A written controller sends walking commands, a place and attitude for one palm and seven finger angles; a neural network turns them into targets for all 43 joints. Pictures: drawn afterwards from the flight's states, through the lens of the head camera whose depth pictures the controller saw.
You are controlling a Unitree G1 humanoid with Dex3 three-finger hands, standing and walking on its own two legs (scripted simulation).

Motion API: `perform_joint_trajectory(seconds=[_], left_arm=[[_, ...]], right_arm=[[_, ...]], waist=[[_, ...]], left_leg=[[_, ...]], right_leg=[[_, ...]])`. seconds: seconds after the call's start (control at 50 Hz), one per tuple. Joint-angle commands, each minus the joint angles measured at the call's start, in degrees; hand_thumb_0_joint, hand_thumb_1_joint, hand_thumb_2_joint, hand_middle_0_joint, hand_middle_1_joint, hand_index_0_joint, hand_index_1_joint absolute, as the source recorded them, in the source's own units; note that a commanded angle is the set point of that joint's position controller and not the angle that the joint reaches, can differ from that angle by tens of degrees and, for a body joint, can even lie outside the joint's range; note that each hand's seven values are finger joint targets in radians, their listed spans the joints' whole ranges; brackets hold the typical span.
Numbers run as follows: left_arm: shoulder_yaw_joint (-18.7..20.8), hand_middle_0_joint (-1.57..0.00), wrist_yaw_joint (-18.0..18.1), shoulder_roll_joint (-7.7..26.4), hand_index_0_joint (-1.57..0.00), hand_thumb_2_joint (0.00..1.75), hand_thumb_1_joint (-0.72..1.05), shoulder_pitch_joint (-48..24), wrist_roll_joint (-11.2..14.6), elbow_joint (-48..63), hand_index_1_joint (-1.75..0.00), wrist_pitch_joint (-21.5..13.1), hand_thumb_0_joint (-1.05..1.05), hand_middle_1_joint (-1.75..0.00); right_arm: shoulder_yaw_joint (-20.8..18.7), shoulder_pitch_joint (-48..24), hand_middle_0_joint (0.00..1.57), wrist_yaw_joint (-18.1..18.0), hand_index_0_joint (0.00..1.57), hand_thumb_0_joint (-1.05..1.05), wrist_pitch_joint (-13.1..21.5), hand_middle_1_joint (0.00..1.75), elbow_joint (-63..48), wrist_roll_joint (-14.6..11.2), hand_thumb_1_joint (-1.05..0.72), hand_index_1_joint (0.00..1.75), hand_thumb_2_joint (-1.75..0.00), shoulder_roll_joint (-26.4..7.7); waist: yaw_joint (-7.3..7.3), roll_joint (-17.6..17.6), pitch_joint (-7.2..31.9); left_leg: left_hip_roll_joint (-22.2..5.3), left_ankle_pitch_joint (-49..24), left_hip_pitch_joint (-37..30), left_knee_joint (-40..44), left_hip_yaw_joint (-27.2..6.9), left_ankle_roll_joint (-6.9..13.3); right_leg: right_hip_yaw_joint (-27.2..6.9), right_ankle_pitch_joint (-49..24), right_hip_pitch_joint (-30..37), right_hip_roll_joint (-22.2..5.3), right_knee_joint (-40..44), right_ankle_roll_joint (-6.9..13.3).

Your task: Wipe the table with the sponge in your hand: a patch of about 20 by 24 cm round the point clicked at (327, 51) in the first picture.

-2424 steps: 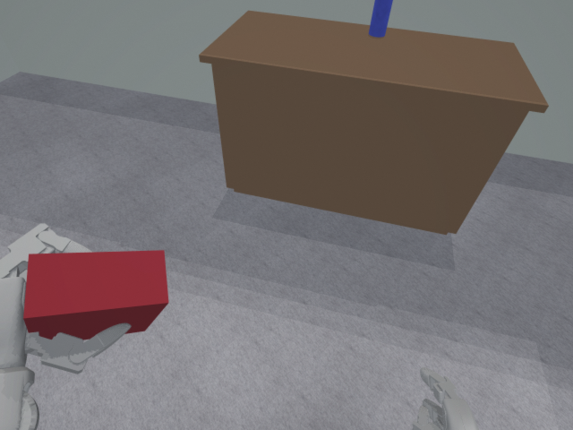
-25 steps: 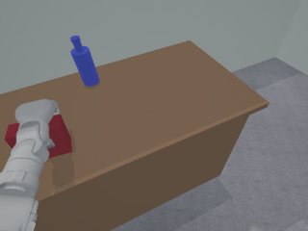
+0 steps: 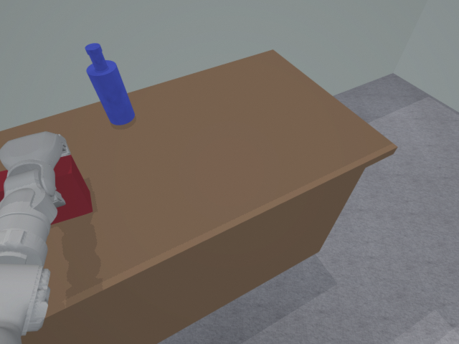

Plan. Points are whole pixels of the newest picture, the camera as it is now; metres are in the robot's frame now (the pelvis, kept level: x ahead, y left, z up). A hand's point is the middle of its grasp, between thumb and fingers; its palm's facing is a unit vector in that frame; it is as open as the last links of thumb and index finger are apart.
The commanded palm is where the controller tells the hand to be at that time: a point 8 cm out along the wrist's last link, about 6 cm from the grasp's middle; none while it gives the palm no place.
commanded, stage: wipe forward along the third lane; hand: left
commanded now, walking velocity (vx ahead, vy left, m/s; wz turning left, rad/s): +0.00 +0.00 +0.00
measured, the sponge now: (49, 200) +0.37 +0.36 +0.03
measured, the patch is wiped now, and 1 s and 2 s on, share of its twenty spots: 0.75 0.90 0.95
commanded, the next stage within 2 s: wipe back along the third lane in 0.36 s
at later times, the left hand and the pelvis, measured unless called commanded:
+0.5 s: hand (44, 157) +0.44 +0.38 +0.08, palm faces -0.13 -0.01 -0.99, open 9.8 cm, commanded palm +0.42 +0.36 +0.11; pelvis +0.01 +0.04 +0.00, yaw +0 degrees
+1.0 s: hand (45, 169) +0.41 +0.36 +0.08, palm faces -0.03 +0.00 -1.00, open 9.8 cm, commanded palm +0.37 +0.33 +0.11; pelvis +0.03 +0.05 +0.01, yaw +1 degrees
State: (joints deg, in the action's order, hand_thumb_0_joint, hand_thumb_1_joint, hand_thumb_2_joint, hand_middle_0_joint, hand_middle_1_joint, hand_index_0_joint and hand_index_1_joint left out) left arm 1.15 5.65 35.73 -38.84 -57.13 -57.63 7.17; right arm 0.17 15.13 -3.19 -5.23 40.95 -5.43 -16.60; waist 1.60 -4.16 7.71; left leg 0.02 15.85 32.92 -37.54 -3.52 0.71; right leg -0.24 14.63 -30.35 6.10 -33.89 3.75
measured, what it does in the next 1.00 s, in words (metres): shifts its weight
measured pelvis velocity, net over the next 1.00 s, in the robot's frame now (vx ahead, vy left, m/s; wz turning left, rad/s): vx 0.03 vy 0.05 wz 0.01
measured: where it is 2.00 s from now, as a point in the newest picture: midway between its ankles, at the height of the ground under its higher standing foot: outside the picture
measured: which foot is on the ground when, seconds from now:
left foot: down 0.00-1.00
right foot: down 0.00-1.00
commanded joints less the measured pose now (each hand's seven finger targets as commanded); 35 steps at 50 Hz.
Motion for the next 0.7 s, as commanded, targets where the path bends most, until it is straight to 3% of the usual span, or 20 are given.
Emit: perform_joint_trajectory(seconds=[0.0, 0.06, 0.1, 0.18, 0.2, 0.24, 0.3, 0.36, 0.38, 0.42, 0.46, 0.5, 0.54, 0.58, 0.6, 0.68], left_arm=[[1.1, -1.2, 2.5, 14.0, -1.2, 1.3, 0.1, -15.4, -3.0, 2.8, -1.6, 2.0, 0.0, -1.6], [-0.4, -1.2, 2.6, 13.6, -1.2, 1.3, 0.1, -17.2, -4.2, 1.2, -1.6, 2.9, 0.0, -1.6], [0.0, -1.2, 2.4, 14.1, -1.2, 1.3, 0.1, -19.7, -4.5, 1.5, -1.6, 3.0, 0.0, -1.6], [-0.7, -1.2, 2.3, 13.6, -1.2, 1.3, 0.1, -20.7, -4.3, 0.2, -1.6, 3.2, 0.0, -1.6], [1.3, -1.2, 2.1, 15.1, -1.2, 1.3, 0.1, -20.3, -4.1, 0.4, -1.6, 2.9, 0.0, -1.6], [-1.2, -1.2, 2.0, 11.8, -1.2, 1.3, 0.1, -18.7, -3.8, -0.7, -1.6, 3.2, 0.0, -1.6], [-0.7, -1.2, 2.0, 12.5, -1.2, 1.3, 0.1, -21.7, -4.5, 0.0, -1.6, 3.0, 0.0, -1.6], [-2.2, -1.2, 2.4, 10.5, -1.2, 1.3, 0.1, -20.5, -5.2, -1.1, -1.6, 3.2, 0.0, -1.6], [-1.7, -1.2, 2.6, 11.3, -1.2, 1.3, 0.1, -21.1, -5.5, -1.8, -1.6, 3.3, 0.0, -1.6], [-0.4, -1.2, 3.0, 12.3, -1.2, 1.3, 0.1, -21.8, -5.5, -1.5, -1.6, 2.9, 0.0, -1.6], [-2.9, -1.2, 3.1, 7.9, -1.2, 1.3, 0.1, -18.6, -4.8, -1.3, -1.6, 3.3, 0.0, -1.6], [-1.7, -1.2, 3.1, 7.8, -1.2, 1.3, 0.1, -16.9, -4.1, 0.1, -1.6, 3.0, 0.0, -1.6], [-4.1, -1.2, 3.4, 3.7, -1.2, 1.3, 0.1, -13.5, -3.6, 1.1, -1.6, 3.5, 0.0, -1.6], [-4.5, -1.2, 3.7, 1.7, -1.2, 1.3, 0.1, -10.2, -2.4, 3.0, -1.6, 4.2, 0.0, -1.6], [-3.0, -1.2, 3.7, 2.5, -1.2, 1.3, 0.1, -9.4, -1.4, 3.9, -1.6, 4.4, 0.0, -1.6], [-6.2, -1.2, 3.9, -1.1, -1.2, 1.3, 0.1, -8.5, 0.4, 5.7, -1.6, 7.7, 0.0, -1.6]], right_arm=[[-2.6, -0.6, 0.2, -0.4, 0.2, 0.0, 1.5, 0.3, -5.9, 0.2, -0.9, 0.3, -0.9, -8.4], [-2.5, 0.0, 0.2, -0.4, 0.2, 0.0, 1.3, 0.3, -5.9, 0.1, -0.9, 0.3, -0.9, -8.6], [-2.5, 0.0, 0.2, -0.4, 0.2, 0.0, 1.3, 0.3, -5.7, 0.3, -0.9, 0.3, -0.9, -8.5], [-2.6, 1.2, 0.2, -0.4, 0.2, 0.0, 1.1, 0.3, -5.7, 0.5, -0.9, 0.3, -0.9, -8.6], [-2.7, 1.3, 0.2, -0.4, 0.2, 0.0, 1.0, 0.3, -5.6, 0.6, -0.9, 0.3, -0.9, -8.6], [-2.8, 1.7, 0.2, -0.3, 0.2, 0.0, 0.9, 0.3, -5.8, 0.6, -0.9, 0.3, -0.9, -8.4], [-2.7, 1.9, 0.2, -0.1, 0.2, 0.0, 0.9, 0.3, -5.6, 0.8, -0.9, 0.3, -0.9, -8.5], [-3.0, 3.0, 0.2, 0.2, 0.2, 0.0, 0.7, 0.3, -5.3, 1.0, -0.9, 0.3, -0.9, -8.6], [-2.9, 3.1, 0.2, 0.3, 0.2, 0.0, 0.6, 0.3, -5.1, 1.0, -0.9, 0.3, -0.9, -8.7], [-3.2, 3.8, 0.2, 0.4, 0.2, 0.0, 0.5, 0.3, -4.7, 1.4, -0.9, 0.3, -0.9, -9.0], [-3.4, 3.3, 0.2, 0.7, 0.2, 0.0, 0.5, 0.3, -5.3, 1.3, -0.9, 0.3, -0.9, -8.4], [-3.4, 2.7, 0.2, 0.9, 0.2, 0.0, 0.6, 0.3, -5.5, 1.3, -0.9, 0.3, -0.9, -8.2], [-3.6, 2.5, 0.2, 1.4, 0.2, 0.0, 0.4, 0.3, -5.8, 1.3, -0.9, 0.3, -0.9, -7.7], [-3.8, 1.2, 0.2, 1.7, 0.2, 0.0, 0.3, 0.3, -6.3, 1.1, -0.9, 0.3, -0.9, -7.5], [-3.6, 0.3, 0.2, 1.6, 0.2, 0.0, 0.4, 0.3, -6.5, 1.0, -0.9, 0.3, -0.9, -7.5], [-3.2, -2.1, 0.2, 1.7, 0.2, 0.0, 0.2, 0.3, -6.9, 0.3, -0.9, 0.3, -0.9, -7.3]], waist=[[1.45, 6.2, 9.5], [2.42, 6.2, 7.5], [2.29, 4.1, 8.5], [2.64, 5.5, 10.7], [1.67, 4.5, 12.8], [1.98, 5.0, 12.3], [2.11, 2.5, 11.9], [2.41, 4.1, 11.7], [2.54, 3.9, 10.3], [2.31, 4.4, 12.3], [1.83, 4.0, 12.1], [0.38, 2.5, 13.8], [0.31, 3.4, 13.5], [-0.26, 4.2, 12.9], [-0.95, 4.2, 13.3], [-0.45, 5.1, 9.1]], left_leg=[[1.7, -1.7, -2.1, 3.7, 2.6, 3.0], [1.7, -0.3, -2.1, 3.8, 2.5, 2.9], [1.5, -2.1, -3.5, 4.1, 2.1, 2.9], [1.2, -3.1, -4.4, 3.6, 2.1, 2.8], [1.0, -5.6, -5.3, 3.6, 1.7, 2.7], [1.0, -5.7, -6.1, 3.6, 1.9, 2.6], [0.5, -7.8, -7.4, 3.8, 0.8, 2.4], [0.4, -7.6, -7.9, 3.6, 0.6, 2.3], [0.2, -7.0, -7.6, 3.8, 0.2, 2.2], [0.0, -9.4, -8.3, 3.3, 0.0, 2.1], [0.0, -9.4, -9.0, 3.5, 0.1, 1.9], [-0.4, -11.9, -10.6, 4.0, -0.6, 1.6], [-0.5, -12.9, -12.1, 3.8, -0.7, 1.4], [-0.6, -12.2, -12.6, 4.3, -0.6, 1.5], [-0.7, -13.0, -12.5, 4.8, -0.8, 1.5], [-0.6, -8.4, -12.4, 6.6, -1.1, 1.5]], right_leg=[[-4.2, -6.6, 9.2, -3.8, 7.2, -1.6], [-3.2, -3.2, 6.6, -3.6, 7.4, -1.7], [-2.7, -4.6, 6.0, -3.5, 7.0, -1.2], [-1.9, -5.6, 6.1, -3.3, 6.2, -1.5], [-1.8, -7.9, 7.0, -3.2, 5.5, -1.0], [-1.0, -7.5, 6.1, -3.0, 5.5, -1.2], [-0.6, -7.9, 3.9, -2.8, 4.9, -0.5], [0.1, -6.6, 2.5, -2.4, 4.8, -0.6], [0.2, -5.7, 1.4, -2.3, 4.8, -0.4], [0.4, -7.4, 1.9, -2.2, 4.0, -0.3], [0.7, -6.9, 1.5, -2.1, 4.2, -0.3], [0.8, -7.8, 2.3, -2.1, 3.9, 0.3], [1.4, -7.6, 2.0, -1.8, 3.8, 0.2], [1.4, -7.1, 2.8, -1.8, 4.6, 0.1], [1.1, -8.0, 3.9, -1.9, 4.8, 0.4], [1.6, -4.5, 3.7, -2.2, 5.9, -0.1]])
